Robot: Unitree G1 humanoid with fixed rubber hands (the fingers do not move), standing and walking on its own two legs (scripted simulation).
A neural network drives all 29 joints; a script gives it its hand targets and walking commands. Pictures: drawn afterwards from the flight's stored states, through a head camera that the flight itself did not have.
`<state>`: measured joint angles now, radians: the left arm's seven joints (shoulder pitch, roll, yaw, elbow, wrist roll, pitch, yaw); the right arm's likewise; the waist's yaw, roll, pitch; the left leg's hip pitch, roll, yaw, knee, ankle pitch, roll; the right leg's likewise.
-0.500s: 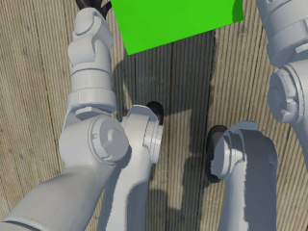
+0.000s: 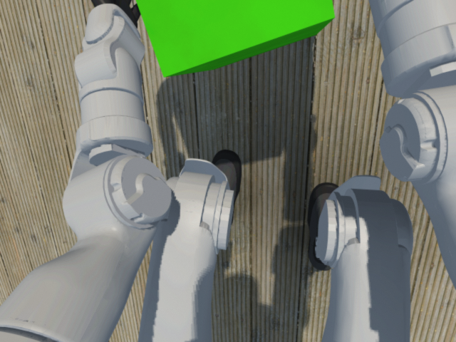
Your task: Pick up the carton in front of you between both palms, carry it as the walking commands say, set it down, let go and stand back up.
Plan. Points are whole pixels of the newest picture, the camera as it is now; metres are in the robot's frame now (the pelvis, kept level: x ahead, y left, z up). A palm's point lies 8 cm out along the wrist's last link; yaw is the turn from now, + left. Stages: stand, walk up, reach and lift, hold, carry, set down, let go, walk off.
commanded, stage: set down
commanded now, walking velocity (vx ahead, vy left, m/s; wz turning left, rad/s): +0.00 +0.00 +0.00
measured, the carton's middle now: out of the picture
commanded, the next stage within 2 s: let go in 1.70 s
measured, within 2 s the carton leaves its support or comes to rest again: neither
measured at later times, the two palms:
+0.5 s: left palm (124, 21) +0.51 +0.21 -0.17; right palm out of the picture +0.59 -0.10 -0.20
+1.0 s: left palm (71, 22) +0.50 +0.22 -0.09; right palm out of the picture +0.62 -0.13 -0.08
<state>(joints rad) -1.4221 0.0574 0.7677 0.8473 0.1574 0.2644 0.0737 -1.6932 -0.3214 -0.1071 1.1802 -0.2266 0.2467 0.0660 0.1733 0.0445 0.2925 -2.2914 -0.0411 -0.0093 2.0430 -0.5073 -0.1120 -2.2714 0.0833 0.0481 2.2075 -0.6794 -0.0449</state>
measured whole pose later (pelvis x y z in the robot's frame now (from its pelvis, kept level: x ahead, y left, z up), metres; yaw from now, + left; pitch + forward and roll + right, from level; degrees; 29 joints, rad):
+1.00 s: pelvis -0.02 +0.01 +0.04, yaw -1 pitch +41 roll +5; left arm -1.33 0.05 0.44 0.72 -0.10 0.22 0.25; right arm -1.78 -0.60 0.16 1.24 0.07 0.25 0.09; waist 0.21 0.01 0.31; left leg -2.18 -0.05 -0.01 1.90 -0.44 -0.08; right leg -2.13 0.04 0.04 2.05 -0.63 -0.02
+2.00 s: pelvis +0.04 +0.01 +0.29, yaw -6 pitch +43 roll +1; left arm -0.69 -0.02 0.38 0.46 0.12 0.20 0.03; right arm -1.07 -0.28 -0.24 0.85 -0.20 0.22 0.02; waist 0.17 -0.02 -0.04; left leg -1.44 0.01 -0.02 0.92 -0.23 -0.04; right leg -1.40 0.07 0.06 1.00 -0.34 -0.01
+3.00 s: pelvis +0.13 +0.01 +0.39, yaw -4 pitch +0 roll +1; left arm 0.22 0.22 0.03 0.42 0.01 0.14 -0.03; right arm 0.26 -0.22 -0.03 0.47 0.02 0.04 0.03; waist 0.00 -0.02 0.03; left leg -0.20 -0.01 -0.05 0.44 -0.24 -0.02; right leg -0.12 0.02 0.04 0.45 -0.32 -0.01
